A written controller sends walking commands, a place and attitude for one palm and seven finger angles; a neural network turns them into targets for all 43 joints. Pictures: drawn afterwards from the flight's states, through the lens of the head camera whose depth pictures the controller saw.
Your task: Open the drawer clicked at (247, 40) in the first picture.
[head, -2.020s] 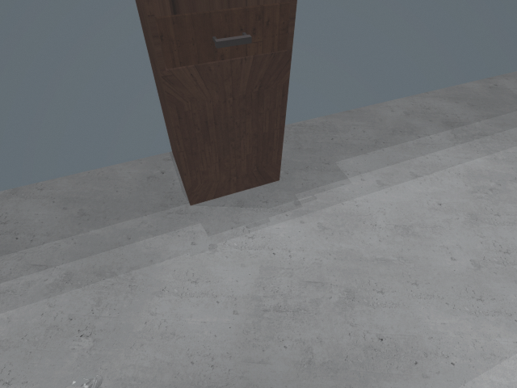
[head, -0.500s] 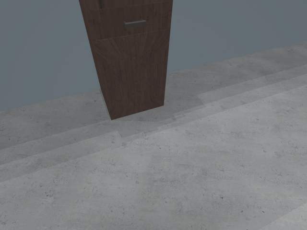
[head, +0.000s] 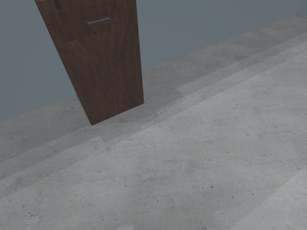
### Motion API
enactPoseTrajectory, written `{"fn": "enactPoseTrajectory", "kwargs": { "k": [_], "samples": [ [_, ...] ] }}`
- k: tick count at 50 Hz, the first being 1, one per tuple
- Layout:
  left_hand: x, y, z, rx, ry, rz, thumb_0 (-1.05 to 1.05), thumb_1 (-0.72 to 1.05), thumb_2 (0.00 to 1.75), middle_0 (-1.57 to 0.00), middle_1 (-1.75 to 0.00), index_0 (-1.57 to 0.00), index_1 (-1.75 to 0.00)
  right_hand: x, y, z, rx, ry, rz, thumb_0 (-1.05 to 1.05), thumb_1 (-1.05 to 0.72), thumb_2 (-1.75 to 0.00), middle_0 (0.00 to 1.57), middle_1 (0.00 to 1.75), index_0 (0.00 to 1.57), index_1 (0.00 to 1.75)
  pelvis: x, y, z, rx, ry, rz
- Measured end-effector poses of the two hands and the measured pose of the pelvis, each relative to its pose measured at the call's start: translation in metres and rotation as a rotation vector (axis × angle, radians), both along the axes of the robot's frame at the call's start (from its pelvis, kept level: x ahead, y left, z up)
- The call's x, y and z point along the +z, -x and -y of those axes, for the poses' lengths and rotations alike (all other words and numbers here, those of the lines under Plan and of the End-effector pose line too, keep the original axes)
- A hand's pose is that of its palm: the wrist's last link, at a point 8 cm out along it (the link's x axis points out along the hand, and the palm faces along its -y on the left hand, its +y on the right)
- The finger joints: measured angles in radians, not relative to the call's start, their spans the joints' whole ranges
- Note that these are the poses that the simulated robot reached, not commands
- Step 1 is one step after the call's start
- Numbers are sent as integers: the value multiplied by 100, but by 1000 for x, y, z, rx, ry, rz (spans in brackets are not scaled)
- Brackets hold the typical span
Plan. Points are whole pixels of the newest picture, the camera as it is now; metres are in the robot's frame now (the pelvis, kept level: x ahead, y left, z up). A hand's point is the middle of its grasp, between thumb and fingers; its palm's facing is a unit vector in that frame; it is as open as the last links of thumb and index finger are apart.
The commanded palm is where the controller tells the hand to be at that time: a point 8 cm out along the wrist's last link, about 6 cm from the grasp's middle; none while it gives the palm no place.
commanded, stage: walk to a spot facing it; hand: left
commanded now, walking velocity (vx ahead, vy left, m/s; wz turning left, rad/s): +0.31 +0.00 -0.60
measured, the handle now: (98, 21) +1.08 +0.43 +0.04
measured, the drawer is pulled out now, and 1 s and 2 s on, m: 0.00 0.00 0.00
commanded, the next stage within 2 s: turn to face it in 1.64 s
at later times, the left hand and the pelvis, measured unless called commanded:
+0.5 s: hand (88, 185) +0.27 +0.26 -0.16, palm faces -0.24 -0.95 -0.20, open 7.4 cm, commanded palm none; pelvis +0.16 +0.06 +0.01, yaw -19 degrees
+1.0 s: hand (157, 129) +0.53 +0.05 -0.17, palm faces -0.58 -0.80 -0.18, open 7.2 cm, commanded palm none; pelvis +0.34 -0.04 +0.00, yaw -35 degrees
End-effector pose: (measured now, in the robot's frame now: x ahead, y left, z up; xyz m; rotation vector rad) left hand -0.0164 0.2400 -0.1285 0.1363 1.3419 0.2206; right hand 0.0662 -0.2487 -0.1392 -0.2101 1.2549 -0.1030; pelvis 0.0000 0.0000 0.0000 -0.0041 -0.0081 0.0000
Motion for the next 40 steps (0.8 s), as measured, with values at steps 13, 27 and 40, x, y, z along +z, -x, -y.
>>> {"fn": "enactPoseTrajectory", "kwargs": {
  "k": [13, 27, 40],
  "samples": [
    [0, -45, -31, -63, 51, -154, 1, 91, 90, -20, -30, -20, -30, 34, -98, -31, -89, 32, 167, 1, -91, -90, 20, 30, 19, 30, 10, -75, -37, -138, 2, -40],
    [2, -335, -59, -397, 37, 126, 1, 92, 90, -19, -30, -19, -30, 38, -55, -77, -422, 81, 44, 0, -93, -90, 20, 30, 20, 30, 15, -175, -64, -366, 21, -14],
    [2, -554, 124, -752, 154, 309, 1, 92, 90, -19, -30, -19, -30, 23, 22, -124, -741, -58, -400, 1, -91, -90, 20, 30, 20, 30, -6, -273, -8, -513, 24, -8]
  ]
}}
